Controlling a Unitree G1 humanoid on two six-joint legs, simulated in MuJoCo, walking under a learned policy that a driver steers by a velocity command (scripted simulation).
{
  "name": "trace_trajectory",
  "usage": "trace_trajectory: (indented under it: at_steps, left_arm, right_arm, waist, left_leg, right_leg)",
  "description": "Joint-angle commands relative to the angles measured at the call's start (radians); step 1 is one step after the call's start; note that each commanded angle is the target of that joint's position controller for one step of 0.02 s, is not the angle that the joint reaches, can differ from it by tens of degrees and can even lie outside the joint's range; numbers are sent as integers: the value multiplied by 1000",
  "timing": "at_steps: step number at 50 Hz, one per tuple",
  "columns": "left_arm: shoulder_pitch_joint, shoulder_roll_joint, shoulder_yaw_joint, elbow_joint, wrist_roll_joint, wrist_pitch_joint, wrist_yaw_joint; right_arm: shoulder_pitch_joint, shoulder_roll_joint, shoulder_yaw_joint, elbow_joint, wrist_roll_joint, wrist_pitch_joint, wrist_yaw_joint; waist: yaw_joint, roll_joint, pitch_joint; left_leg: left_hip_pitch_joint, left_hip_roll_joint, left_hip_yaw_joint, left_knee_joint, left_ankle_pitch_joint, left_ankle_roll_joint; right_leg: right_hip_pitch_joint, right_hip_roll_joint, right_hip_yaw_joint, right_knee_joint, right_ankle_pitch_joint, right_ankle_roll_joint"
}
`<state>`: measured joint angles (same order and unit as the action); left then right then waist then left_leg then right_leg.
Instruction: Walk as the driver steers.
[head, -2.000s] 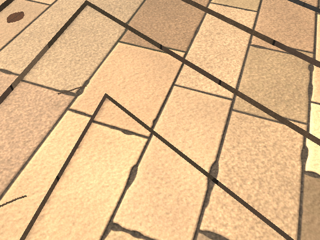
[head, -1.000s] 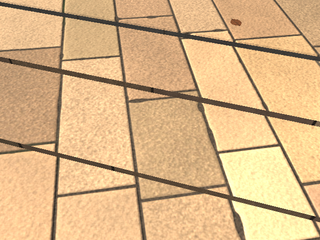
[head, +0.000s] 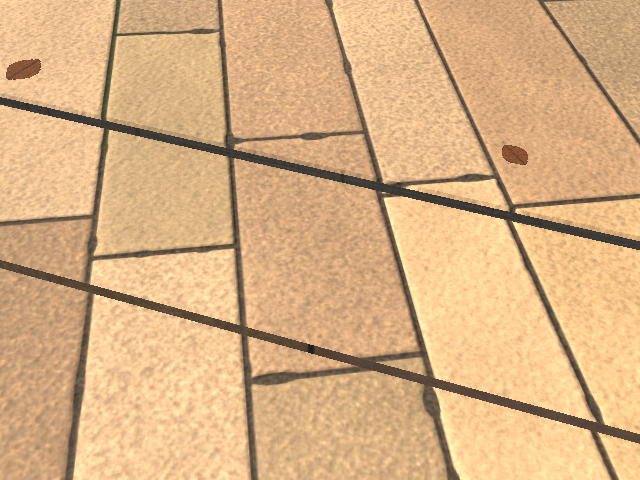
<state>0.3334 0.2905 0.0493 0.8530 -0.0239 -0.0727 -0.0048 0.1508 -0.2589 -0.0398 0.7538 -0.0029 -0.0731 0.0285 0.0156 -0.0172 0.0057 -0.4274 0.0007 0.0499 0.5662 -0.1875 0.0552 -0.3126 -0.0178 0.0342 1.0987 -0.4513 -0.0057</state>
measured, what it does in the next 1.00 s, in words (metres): climbs: right foot 0.04 m higher, then left foot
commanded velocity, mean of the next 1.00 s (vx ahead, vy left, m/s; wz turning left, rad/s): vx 0.34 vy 0.00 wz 0.00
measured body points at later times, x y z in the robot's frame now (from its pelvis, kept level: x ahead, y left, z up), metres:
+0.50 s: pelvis +0.21 -0.02 +0.03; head +0.24 -0.02 +0.48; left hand +0.36 +0.23 -0.08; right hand +0.27 -0.28 -0.11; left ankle +0.11 +0.10 -0.63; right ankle +0.33 -0.12 -0.69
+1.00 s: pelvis +0.31 +0.00 +0.07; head +0.31 +0.04 +0.52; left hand +0.49 +0.26 -0.05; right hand +0.25 -0.24 -0.06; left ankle +0.25 +0.11 -0.69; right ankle +0.40 -0.16 -0.62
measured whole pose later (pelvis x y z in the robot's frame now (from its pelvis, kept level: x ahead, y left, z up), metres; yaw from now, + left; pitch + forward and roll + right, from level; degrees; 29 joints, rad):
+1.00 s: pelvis +0.31 +0.00 +0.07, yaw +0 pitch +4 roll -3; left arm 0.07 0.26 0.09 0.90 -0.02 -0.04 0.00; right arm 0.48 -0.18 -0.04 1.01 0.00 -0.08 -0.02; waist -0.08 -0.02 -0.08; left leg -0.08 0.03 -0.03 0.20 -0.21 0.02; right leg -0.64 -0.03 -0.01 0.85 -0.07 -0.02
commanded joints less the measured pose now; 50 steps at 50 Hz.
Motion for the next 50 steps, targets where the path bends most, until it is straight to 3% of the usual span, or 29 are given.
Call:
trace_trajectory:
  at_steps: [1, 3, 6, 7, 9, 12, 15, 17, 18, 19, 20, 21, 22, 23, 24, 25, 27, 30, 32, 34, 35, 36, 37, 38, 39, 40, 42, 45, 50]
  left_arm:
    - [-102, 87, 13, -112, 3, -41, -2]
    - [-66, 61, 14, -98, 8, -19, -2]
    - [-63, 27, 9, -96, 9, 11, 4]
    - [-90, 19, 5, -109, 17, 16, 7]
    - [-163, 0, -5, -138, 30, 12, 8]
    - [-290, -56, -31, -168, 30, -1, -1]
    - [-290, -22, -19, -162, 21, -3, -13]
    - [-209, 18, 0, -138, 31, -10, -17]
    - [-125, 48, 14, -105, 42, -13, -15]
    - [-30, 130, 38, -83, 53, -12, -6]
    - [36, 180, 45, -66, 65, 5, 6]
    - [34, 93, 28, -64, 66, 21, 12]
    - [-69, 84, 18, -76, 48, 23, 11]
    - [-154, 53, 13, -85, 35, 24, 15]
    - [-198, 50, 15, -78, 21, 22, 15]
    - [-222, 63, 22, -70, 17, 18, 18]
    - [-234, 66, 30, -50, 19, 17, 21]
    - [-234, 92, 45, -34, 11, 15, 28]
    - [-219, 122, 56, -23, -1, 26, 36]
    - [-249, 130, 59, -24, -16, 38, 40]
    - [-276, 109, 55, -30, -18, 42, 40]
    - [-304, 64, 45, -39, -9, 44, 37]
    - [-327, -11, 27, -70, -4, 36, 27]
    - [-330, 17, 32, -88, -8, 20, 17]
    - [-285, 72, 49, -66, -13, 7, 9]
    - [-244, 84, 55, -31, -6, 3, 8]
    - [-256, 62, 54, -6, 16, 5, 13]
    - [-291, 13, 46, -8, 13, 18, 4]
    - [-436, -18, 28, -48, 3, 8, 0]
  right_arm:
    - [154, -124, -35, -9, -5, 2, -8]
    - [124, -86, -21, -2, -18, -4, -5]
    - [157, -97, -21, 35, -11, -14, -6]
    - [161, -100, -21, 45, -10, -8, -10]
    - [182, -95, -16, 57, -17, 6, -26]
    - [227, -118, -15, 71, -16, 21, -43]
    - [257, -136, -16, 98, -3, 29, -43]
    - [221, -129, -12, 99, 10, 37, -47]
    - [214, -127, -12, 100, 16, 37, -51]
    - [247, -124, -10, 96, -2, 30, -54]
    - [418, 5, 27, 110, -28, 19, -41]
    - [357, -43, 12, 132, -18, 28, -33]
    - [302, -104, -13, 119, 11, 44, -29]
    - [221, -85, -13, 105, 18, 61, -39]
    - [201, -80, -19, 100, 9, 73, -47]
    - [207, -92, -30, 94, 1, 80, -56]
    - [236, -62, -30, 105, -2, 74, -63]
    - [219, -35, -24, 119, 2, 59, -65]
    - [203, -49, -26, 122, 0, 56, -59]
    - [268, -61, -34, 160, -3, 58, -52]
    - [313, -52, -33, 187, -12, 61, -48]
    - [386, -53, -32, 217, -17, 62, -46]
    - [414, -151, -53, 215, -27, 58, -48]
    - [304, -209, -64, 172, -18, 36, -53]
    - [204, -158, -51, 142, -14, 9, -60]
    - [171, -129, -47, 137, -6, -8, -57]
    - [215, -98, -40, 156, 9, -18, -49]
    - [308, -56, -27, 199, 4, -19, -46]
    - [354, -93, -37, 222, 5, -14, -65]
  waist:
    - [-79, 82, -74]
    - [-25, 128, -38]
    - [3, 108, -5]
    - [6, 97, 12]
    - [-4, 73, 24]
    - [-50, 90, -2]
    - [-48, 131, -37]
    - [9, 158, -88]
    - [50, 151, -130]
    - [70, 84, -214]
    - [20, -152, -408]
    - [56, -203, -472]
    - [28, -139, -332]
    - [18, -79, -201]
    - [-3, -59, -118]
    - [-33, -96, -91]
    - [-63, -136, -85]
    - [-65, -137, -87]
    - [-64, -131, -103]
    - [-112, -102, -103]
    - [-136, -87, -75]
    - [-162, 4, -50]
    - [-152, 256, -20]
    - [-99, 328, 72]
    - [-35, 243, 79]
    - [-13, 185, 35]
    - [-31, 115, -19]
    - [-50, 137, -17]
    - [-100, 168, 42]
  left_leg:
    - [442, 291, -444, -313, -81, 186]
    - [306, 241, -352, -373, 4, 178]
    - [265, 234, -263, -400, 143, 193]
    - [256, 229, -230, -390, 229, 189]
    - [252, 213, -153, -372, 457, 170]
    - [225, 160, -54, -363, 642, 120]
    - [365, 205, -64, -306, 782, 114]
    - [424, 195, -63, -190, 904, 79]
    - [422, 157, -50, -104, 922, 47]
    - [319, 103, -28, 33, 712, -7]
    - [73, -8, -32, 375, 111, -76]
    - [29, -61, -121, 576, -421, -104]
    - [-45, -10, -153, 699, -449, -98]
    - [-101, 19, -123, 692, -405, -91]
    - [-110, 41, -105, 631, -364, -83]
    - [-62, 61, -92, 572, -303, -76]
    - [25, 50, -52, 479, -247, -59]
    - [121, 38, -24, 235, -223, -39]
    - [178, 29, -14, 109, -193, -26]
    - [297, -3, 44, -9, -83, 1]
    - [340, -13, 52, -63, -99, 18]
    - [388, 35, -27, -166, -207, 44]
    - [378, 268, -388, -363, -530, 123]
    - [286, 403, -662, -481, -624, 187]
    - [296, 373, -594, -467, -465, 148]
    - [332, 329, -490, -452, -308, 99]
    - [372, 279, -358, -432, -156, 65]
    - [388, 240, -286, -448, -126, 73]
    - [397, 248, -263, -479, -85, 97]
  right_leg:
    - [-507, -90, 28, 218, 115, -18]
    - [-417, -116, 21, 204, 189, -12]
    - [-500, -124, 7, 281, 218, 10]
    - [-538, -128, 2, 270, 228, 21]
    - [-559, -123, -20, 164, 275, 39]
    - [-359, -61, -105, -189, 368, 29]
    - [-292, -17, -114, -332, 390, 3]
    - [-160, 28, -125, -456, 410, -32]
    - [-25, 54, -132, -565, 532, -54]
    - [204, -60, 0, -560, 937, -99]
    - [535, -350, 318, -563, 1141, -327]
    - [457, -389, 509, -698, 980, -394]
    - [311, -362, 413, -725, 691, -352]
    - [173, -302, 317, -756, 488, -297]
    - [54, -259, 252, -823, 251, -251]
    - [-29, -228, 225, -873, 95, -207]
    - [-110, -188, 167, -925, 6, -187]
    - [-135, -180, 121, -964, 15, -210]
    - [-123, -207, 142, -971, -40, -204]
    - [-191, -190, 114, -951, -133, -164]
    - [-243, -151, 72, -898, -164, -125]
    - [-323, -93, 6, -730, -171, -81]
    - [-457, 29, -119, -422, -72, -9]
    - [-544, 21, -20, -237, 61, -30]
    - [-568, -11, 46, -165, 166, -45]
    - [-557, -14, 36, -150, 221, -52]
    - [-529, -20, 0, -99, 290, -45]
    - [-510, -18, -36, -105, 348, -30]
    - [-438, -20, -52, -354, 400, 3]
